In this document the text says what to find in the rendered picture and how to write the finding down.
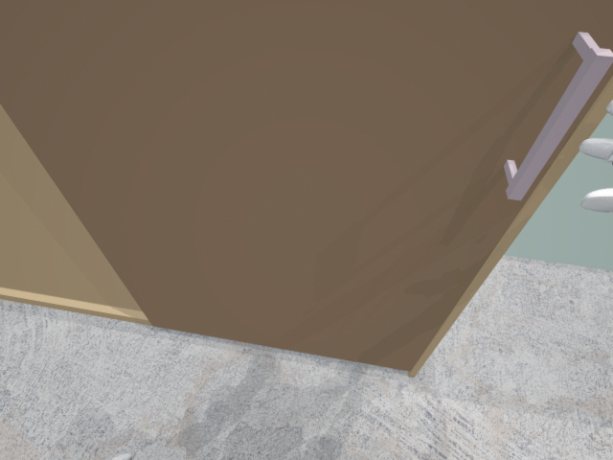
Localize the wardrobe door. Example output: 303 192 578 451
0 0 613 372
0 104 142 311

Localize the handle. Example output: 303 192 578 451
504 32 613 200

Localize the robot right hand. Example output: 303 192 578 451
579 100 613 213

